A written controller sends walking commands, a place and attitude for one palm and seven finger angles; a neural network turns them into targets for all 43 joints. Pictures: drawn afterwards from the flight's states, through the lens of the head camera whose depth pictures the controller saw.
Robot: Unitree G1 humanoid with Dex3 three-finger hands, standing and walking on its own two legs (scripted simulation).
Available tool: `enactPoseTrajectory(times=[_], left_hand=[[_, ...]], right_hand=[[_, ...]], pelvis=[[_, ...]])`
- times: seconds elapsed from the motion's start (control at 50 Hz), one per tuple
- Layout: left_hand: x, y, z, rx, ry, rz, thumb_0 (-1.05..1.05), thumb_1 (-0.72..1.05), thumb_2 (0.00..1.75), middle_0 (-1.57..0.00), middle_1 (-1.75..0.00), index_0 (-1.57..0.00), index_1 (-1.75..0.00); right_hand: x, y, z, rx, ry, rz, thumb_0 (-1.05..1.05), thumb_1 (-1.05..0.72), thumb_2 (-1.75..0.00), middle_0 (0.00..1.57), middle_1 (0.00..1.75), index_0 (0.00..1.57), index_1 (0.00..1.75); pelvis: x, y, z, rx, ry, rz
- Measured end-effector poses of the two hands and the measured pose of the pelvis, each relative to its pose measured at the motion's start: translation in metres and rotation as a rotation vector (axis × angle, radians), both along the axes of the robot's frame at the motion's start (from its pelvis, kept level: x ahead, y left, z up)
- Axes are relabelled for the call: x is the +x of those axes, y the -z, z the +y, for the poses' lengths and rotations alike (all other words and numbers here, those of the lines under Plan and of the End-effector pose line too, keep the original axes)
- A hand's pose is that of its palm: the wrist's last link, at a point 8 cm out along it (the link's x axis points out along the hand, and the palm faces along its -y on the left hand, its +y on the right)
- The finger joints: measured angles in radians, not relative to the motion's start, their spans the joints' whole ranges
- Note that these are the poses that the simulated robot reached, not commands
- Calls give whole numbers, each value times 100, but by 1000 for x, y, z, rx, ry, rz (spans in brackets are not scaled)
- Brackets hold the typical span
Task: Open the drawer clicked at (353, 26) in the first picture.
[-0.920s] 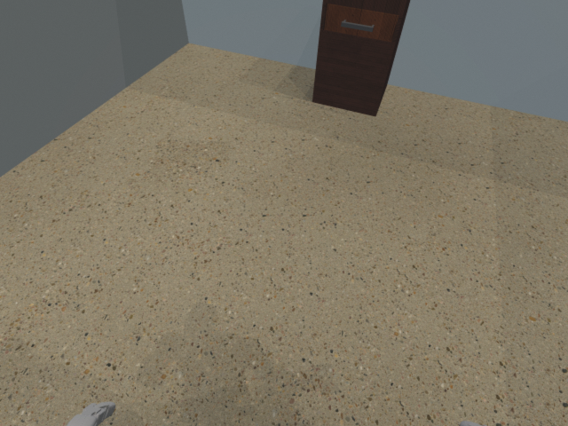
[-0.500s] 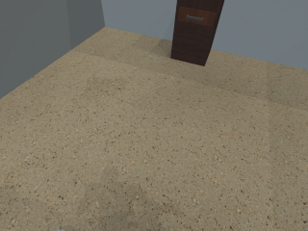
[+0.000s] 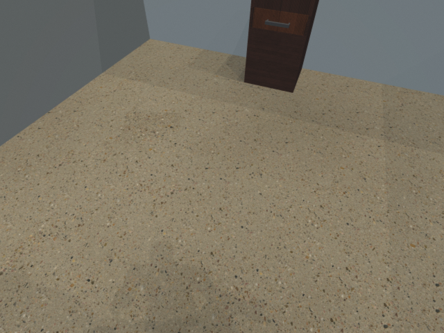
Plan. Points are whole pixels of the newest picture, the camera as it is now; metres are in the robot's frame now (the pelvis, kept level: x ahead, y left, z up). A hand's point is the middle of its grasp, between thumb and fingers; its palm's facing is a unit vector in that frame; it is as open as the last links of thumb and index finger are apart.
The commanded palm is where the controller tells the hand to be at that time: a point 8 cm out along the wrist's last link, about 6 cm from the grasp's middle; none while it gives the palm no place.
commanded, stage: look at it before walking up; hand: left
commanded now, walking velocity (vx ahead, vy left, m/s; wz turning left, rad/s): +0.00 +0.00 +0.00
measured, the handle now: (277, 23) +2.12 -0.28 -0.24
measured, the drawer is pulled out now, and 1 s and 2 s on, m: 0.00 0.00 0.00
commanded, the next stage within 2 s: walk to a spot facing it in 0.82 s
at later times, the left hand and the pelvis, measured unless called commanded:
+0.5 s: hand out of the picture +0.08 +0.24 -0.16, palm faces -0.04 -0.94 -0.33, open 7.4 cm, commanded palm none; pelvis +0.00 +0.00 +0.00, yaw +0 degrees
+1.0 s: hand out of the picture +0.09 +0.24 -0.16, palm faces -0.03 -0.94 -0.33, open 7.4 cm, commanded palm none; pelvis +0.02 -0.01 +0.00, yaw -1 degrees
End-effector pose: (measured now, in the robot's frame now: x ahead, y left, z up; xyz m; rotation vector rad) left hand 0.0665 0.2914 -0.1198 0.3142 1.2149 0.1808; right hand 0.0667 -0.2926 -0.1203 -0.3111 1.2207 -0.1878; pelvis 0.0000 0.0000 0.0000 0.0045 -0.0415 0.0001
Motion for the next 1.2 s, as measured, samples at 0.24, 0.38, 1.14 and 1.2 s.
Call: enactPoseTrajectory(times=[0.24, 0.38, 1.14, 1.2], left_hand=[[4, 1, -6, -6, 5, -8, 0, 91, 89, -20, -30, -20, -30], [5, 2, -7, -9, 6, -4, 0, 91, 89, -20, -30, -20, -30], [-1, 24, -32, -89, -23, 95, 0, 91, 89, -20, -30, -20, -30], [-8, 35, -42, -125, -34, 158, 0, 91, 89, -20, -30, -20, -30]], right_hand=[[3, -2, -4, -2, 2, -7, 1, -91, -90, 20, 30, 21, 30], [7, -4, -6, -8, 1, -11, 1, -91, -90, 20, 30, 21, 30], [6, 15, 22, 54, 38, 52, 1, -91, -90, 20, 29, 20, 30], [-4, 24, 35, 79, 76, 94, 1, -91, -90, 20, 29, 20, 30]], pelvis=[[0, 0, -4, 0, 2, 3], [3, -1, -5, -1, 4, 4], [41, 7, -3, -9, 37, 27], [57, 12, -1, -5, 52, 33]])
